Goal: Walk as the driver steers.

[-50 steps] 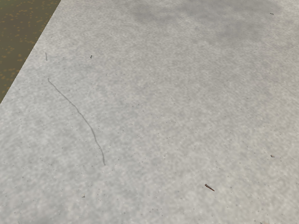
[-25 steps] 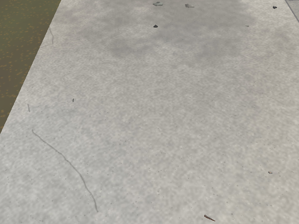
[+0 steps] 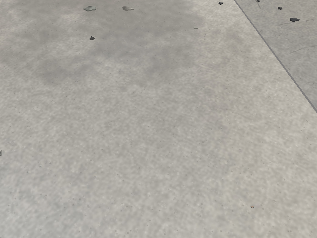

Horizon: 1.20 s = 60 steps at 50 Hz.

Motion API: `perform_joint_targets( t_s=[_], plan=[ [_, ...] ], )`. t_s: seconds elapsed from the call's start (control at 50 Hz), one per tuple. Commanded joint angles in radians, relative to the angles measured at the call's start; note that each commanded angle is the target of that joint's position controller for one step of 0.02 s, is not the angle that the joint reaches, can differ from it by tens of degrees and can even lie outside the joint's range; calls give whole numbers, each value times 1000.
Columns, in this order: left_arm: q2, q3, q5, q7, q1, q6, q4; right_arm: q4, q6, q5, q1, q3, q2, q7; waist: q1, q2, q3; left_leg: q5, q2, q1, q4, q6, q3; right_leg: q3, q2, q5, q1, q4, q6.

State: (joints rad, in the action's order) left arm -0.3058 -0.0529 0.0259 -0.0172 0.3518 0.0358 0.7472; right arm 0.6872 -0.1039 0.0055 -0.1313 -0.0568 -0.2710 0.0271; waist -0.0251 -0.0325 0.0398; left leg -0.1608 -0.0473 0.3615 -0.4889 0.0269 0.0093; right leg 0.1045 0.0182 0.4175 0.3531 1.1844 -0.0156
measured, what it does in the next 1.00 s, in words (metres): walks ahead, turning left: right foot, then left foot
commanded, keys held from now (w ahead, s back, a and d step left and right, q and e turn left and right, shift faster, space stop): w+q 0.86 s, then w+e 0.14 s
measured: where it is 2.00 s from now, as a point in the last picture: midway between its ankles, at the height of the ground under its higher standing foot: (116, 124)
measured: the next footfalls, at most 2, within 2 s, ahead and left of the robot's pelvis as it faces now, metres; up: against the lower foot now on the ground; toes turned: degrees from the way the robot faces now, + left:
right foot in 0.30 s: +0.32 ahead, -0.14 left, +0.00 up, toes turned +8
left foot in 0.80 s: +0.53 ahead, +0.19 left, +0.00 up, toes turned +26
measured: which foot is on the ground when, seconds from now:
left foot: down 0.00-0.32, up 0.34-0.78, down 0.80-1.00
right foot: up 0.00-0.28, down 0.30-0.80, up 0.82-1.00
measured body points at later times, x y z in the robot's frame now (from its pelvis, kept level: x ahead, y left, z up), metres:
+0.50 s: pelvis +0.26 -0.04 +0.01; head +0.28 -0.05 +0.46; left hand +0.31 +0.25 -0.09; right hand +0.42 -0.30 -0.10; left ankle +0.23 +0.11 -0.65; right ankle +0.28 -0.14 -0.73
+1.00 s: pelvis +0.49 +0.11 +0.01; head +0.52 +0.13 +0.46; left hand +0.48 +0.41 -0.10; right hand +0.73 -0.08 -0.09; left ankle +0.49 +0.17 -0.73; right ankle +0.58 -0.05 -0.64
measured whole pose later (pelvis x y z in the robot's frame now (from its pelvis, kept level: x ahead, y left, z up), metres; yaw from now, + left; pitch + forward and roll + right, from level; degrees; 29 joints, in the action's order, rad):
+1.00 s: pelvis +0.49 +0.11 +0.01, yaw +28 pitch +1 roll +0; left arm -0.32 -0.05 0.01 0.00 0.21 0.09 0.74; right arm 0.70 -0.05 0.00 -0.24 -0.05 -0.28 0.04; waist 0.01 -0.03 0.06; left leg -0.17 -0.10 0.25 -0.42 0.10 0.01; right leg 0.03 -0.12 0.29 0.56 1.13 0.01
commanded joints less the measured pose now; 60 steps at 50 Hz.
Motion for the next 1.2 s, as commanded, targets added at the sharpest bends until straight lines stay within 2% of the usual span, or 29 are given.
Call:
perform_joint_targets(
  t_s=[0.02,0.06,0.1,0.14,0.24,0.28,0.3,0.32,0.34,0.36,0.38,0.4,0.46,0.52,0.62,0.72,0.76,0.8,0.82,0.84,0.86,0.88,0.9,0.92,0.94,0.98,1.04,1.12,1.2],
  plan=[
    [-80,-19,-16,10,-58,34,-112,-8,0,6,-90,-25,-99,-3,31,121,-54,43,268,-260,268,213,-387,9,-108,-65,281,-19,-1],
    [-44,-5,-23,16,-66,37,-116,5,-2,-14,-93,-27,-111,-5,13,128,-44,114,258,-212,297,238,-344,-23,-113,-44,258,-149,12],
    [-17,14,-37,22,-138,47,-142,11,2,-28,-92,-39,-155,-11,24,116,-22,132,240,-147,318,239,-288,-49,-110,-111,209,-322,27],
    [-19,20,-33,32,-204,58,-151,19,10,-32,-105,-48,-186,-16,44,115,-17,129,209,-91,320,215,-241,-66,-79,-262,118,-471,38],
    [-80,-1,-14,40,-289,70,-182,47,30,-43,-196,-52,-206,-21,53,110,-24,12,231,-120,241,150,-300,-47,-41,-387,-19,-649,32],
    [-103,-20,-14,32,-213,71,-162,50,38,-35,-211,-42,-177,-24,4,108,-52,-15,195,-89,142,110,-298,-64,-39,-345,-174,-695,5],
    [-138,-38,-21,23,-113,73,-147,45,36,-26,-210,-27,-134,-23,-51,88,-102,-14,136,-33,-10,74,-260,-26,-90,-308,-319,-713,-26],
    [-210,-56,-35,12,44,68,-134,21,33,-2,-226,1,-51,-23,-102,-83,-244,-257,52,103,-346,21,-161,187,-302,-246,-540,-730,-89],
    [-255,-68,-47,22,74,54,-111,-13,24,-42,-311,4,-46,-28,-54,-350,-301,-445,-1,357,-616,-5,-105,600,-458,58,-643,-877,-210],
    [-168,-48,-34,28,29,56,-119,8,29,-58,-282,-20,-143,-33,-63,-196,-193,-374,55,431,-733,-12,-155,590,-422,193,-561,-924,-198],
    [-120,-34,-28,28,-13,57,-120,-1,35,-55,-216,-30,-165,-32,-58,-140,-108,-287,80,453,-755,-10,-145,444,-388,115,-483,-923,-172],
    [-89,-23,-34,30,-66,59,-121,5,43,-46,-199,-30,-150,-32,-31,-83,-77,-214,111,415,-742,-18,-136,333,-344,-25,-406,-937,-160],
    [-57,-22,-42,26,-128,71,-100,-8,65,-37,-170,-29,-104,-22,11,-90,-25,-114,157,335,-674,-34,-121,120,-283,-275,-277,-998,-153],
    [-82,-36,-36,19,-114,82,-70,-38,77,-29,-114,-21,-73,-17,13,-43,-7,-41,163,365,-584,-51,-117,8,-289,-417,-278,-1030,-171],
    [-133,-53,-29,8,-88,68,-31,-84,70,-27,25,-2,-47,13,-28,-17,26,160,153,316,-300,-39,-54,-161,-274,-472,-297,-1047,-153],
    [-179,-71,-3,7,-35,45,11,-143,72,-29,134,-5,-72,37,-41,-15,55,90,123,282,-163,23,14,-244,-309,-590,-405,-989,-118],
    [-212,-80,5,3,-39,32,13,-148,79,-25,92,-24,-107,38,4,-48,-2,-12,58,165,-151,66,73,-283,-306,-924,-438,-851,-96],
    [-206,-74,10,-4,-48,20,5,-81,89,-29,-177,-78,-196,22,154,-28,-154,18,-27,-229,-81,133,96,-335,-253,-1035,-314,-480,-48],
    [-134,-47,-28,-4,-12,25,-16,-50,101,-38,-308,-105,-283,0,181,134,-239,47,133,-530,-70,196,-164,-332,-195,-520,-34,-150,1],
    [-29,-9,-46,7,57,53,-77,-81,84,-36,-249,-103,-363,2,60,312,-363,-229,354,-759,89,385,-770,-160,10,207,338,144,49],
    [-134,-27,-7,17,-77,82,-87,-95,67,-33,-263,-80,-268,10,148,162,-373,-307,371,-744,201,358,-820,-3,-24,165,436,206,34],
    [-155,-32,23,23,-118,95,-98,-74,54,-25,-226,-61,-210,12,132,130,-230,-223,357,-626,214,312,-656,-25,-71,55,481,161,14],
    [-141,-27,11,15,-114,98,-79,-75,47,-24,-165,-49,-178,10,88,55,-155,-94,318,-479,205,275,-526,-35,-121,-32,428,87,7],
    [-140,-31,-11,10,-104,93,-62,-79,43,-15,-104,-37,-143,8,52,56,-111,44,281,-360,209,249,-421,-38,-157,-90,361,15,14],
    [-138,-33,-13,13,-71,79,-48,-84,38,-1,-74,-27,-117,5,22,87,-106,132,256,-287,232,237,-358,-30,-180,-130,292,-8,15],
    [-108,-28,-13,16,-36,53,-25,-60,22,1,-73,-26,-121,3,5,90,-104,254,244,-218,273,240,-271,-45,-185,-173,241,-42,33],
    [-81,-19,-14,12,-100,32,-39,-13,6,3,-105,-29,-139,-6,22,74,-41,330,225,-199,320,218,-152,-44,-183,-313,312,-156,53],
    [-57,-11,-4,29,-192,45,-55,19,4,8,-121,-23,-142,-20,67,79,-1,287,189,-224,355,145,-24,-50,-135,-560,299,-409,38],
    [-35,0,0,54,-288,51,-94,67,12,1,-172,-27,-159,-28,111,62,46,305,237,-349,364,126,19,-68,-103,-594,339,-560,10]
  ],
)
